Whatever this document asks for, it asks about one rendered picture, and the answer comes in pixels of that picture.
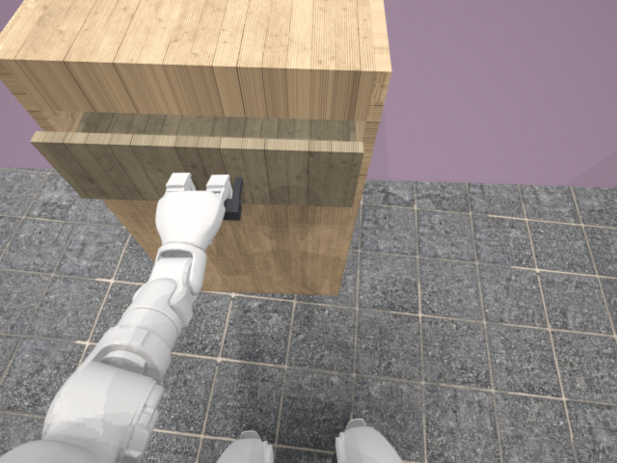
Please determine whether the right robot thigh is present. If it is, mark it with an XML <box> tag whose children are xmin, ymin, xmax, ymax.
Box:
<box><xmin>335</xmin><ymin>426</ymin><xmax>403</xmax><ymax>463</ymax></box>

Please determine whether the cabinet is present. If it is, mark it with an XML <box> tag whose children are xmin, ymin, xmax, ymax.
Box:
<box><xmin>0</xmin><ymin>0</ymin><xmax>392</xmax><ymax>296</ymax></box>

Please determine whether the left robot hand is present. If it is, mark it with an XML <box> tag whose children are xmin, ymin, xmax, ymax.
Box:
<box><xmin>155</xmin><ymin>173</ymin><xmax>232</xmax><ymax>252</ymax></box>

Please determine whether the robot left shin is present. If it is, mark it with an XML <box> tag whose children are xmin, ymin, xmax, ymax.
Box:
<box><xmin>239</xmin><ymin>431</ymin><xmax>261</xmax><ymax>440</ymax></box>

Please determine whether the robot left upper arm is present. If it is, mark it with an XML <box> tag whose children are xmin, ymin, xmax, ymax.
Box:
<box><xmin>0</xmin><ymin>361</ymin><xmax>164</xmax><ymax>463</ymax></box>

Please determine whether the drawer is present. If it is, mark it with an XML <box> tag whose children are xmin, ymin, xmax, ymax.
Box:
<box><xmin>30</xmin><ymin>112</ymin><xmax>363</xmax><ymax>207</ymax></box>

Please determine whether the handle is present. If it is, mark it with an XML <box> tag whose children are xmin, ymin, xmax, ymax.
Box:
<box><xmin>223</xmin><ymin>177</ymin><xmax>243</xmax><ymax>221</ymax></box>

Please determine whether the left robot forearm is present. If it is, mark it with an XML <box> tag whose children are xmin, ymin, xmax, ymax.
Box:
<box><xmin>42</xmin><ymin>242</ymin><xmax>207</xmax><ymax>439</ymax></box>

